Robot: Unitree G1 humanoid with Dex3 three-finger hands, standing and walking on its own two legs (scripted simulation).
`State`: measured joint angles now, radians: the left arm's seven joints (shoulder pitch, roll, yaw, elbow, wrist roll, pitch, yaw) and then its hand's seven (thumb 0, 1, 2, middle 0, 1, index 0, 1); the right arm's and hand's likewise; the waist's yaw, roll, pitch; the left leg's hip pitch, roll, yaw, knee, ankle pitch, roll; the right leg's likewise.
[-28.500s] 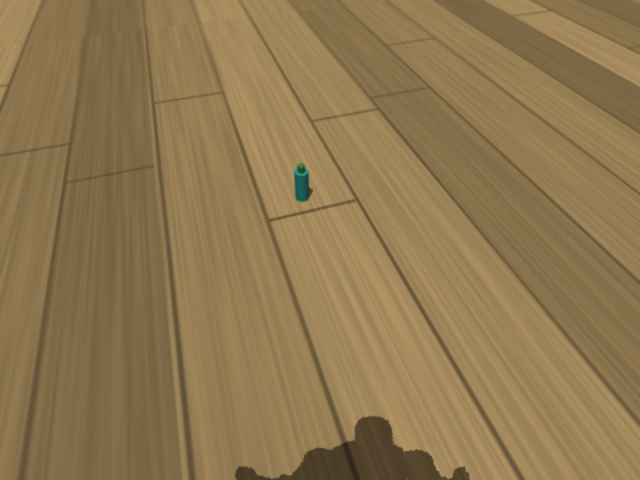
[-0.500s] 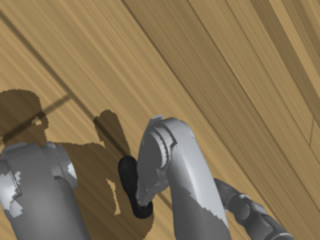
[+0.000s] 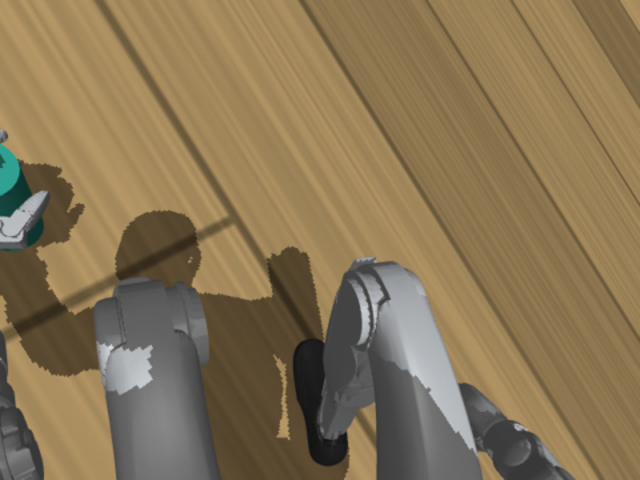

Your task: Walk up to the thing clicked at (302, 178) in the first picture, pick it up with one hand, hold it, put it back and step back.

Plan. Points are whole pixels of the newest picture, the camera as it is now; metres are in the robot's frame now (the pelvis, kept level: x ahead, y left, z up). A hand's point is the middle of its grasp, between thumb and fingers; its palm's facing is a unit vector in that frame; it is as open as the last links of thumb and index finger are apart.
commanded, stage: settle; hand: left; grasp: from the side
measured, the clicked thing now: out of the picture +0.41 +0.32 -0.11
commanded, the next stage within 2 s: lift in 1.28 s
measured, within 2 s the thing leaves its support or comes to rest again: neither
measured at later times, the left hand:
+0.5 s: hand out of the picture +0.42 +0.31 -0.02, palm faces +0.34 -0.94 -0.06, open 9.1 cm
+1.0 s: hand out of the picture +0.42 +0.29 +0.03, palm faces +0.35 -0.94 -0.04, open 9.1 cm
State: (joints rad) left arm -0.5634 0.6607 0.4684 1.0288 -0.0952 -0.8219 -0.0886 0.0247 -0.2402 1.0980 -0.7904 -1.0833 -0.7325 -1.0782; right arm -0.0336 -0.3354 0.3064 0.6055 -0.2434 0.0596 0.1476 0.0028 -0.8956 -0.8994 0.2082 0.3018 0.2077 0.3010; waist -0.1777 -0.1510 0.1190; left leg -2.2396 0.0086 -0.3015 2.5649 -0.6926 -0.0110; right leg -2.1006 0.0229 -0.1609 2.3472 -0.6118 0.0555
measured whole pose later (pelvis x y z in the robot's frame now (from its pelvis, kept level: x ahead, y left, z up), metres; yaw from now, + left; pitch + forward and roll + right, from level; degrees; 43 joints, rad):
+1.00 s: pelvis +0.02 -0.02 +0.06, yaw +8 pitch +32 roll -6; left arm -0.59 0.44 0.48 0.90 -0.12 -0.60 -0.19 0.03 -0.26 1.12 -0.81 -1.06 -0.75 -1.06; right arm 0.07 -0.29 0.06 0.66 -0.10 0.04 0.06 0.01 -0.90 -0.90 0.21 0.30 0.21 0.30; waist -0.13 -0.02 -0.10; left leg -2.16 0.02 -0.14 2.30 -0.70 -0.04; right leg -2.12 -0.02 -0.05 2.23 -0.66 0.03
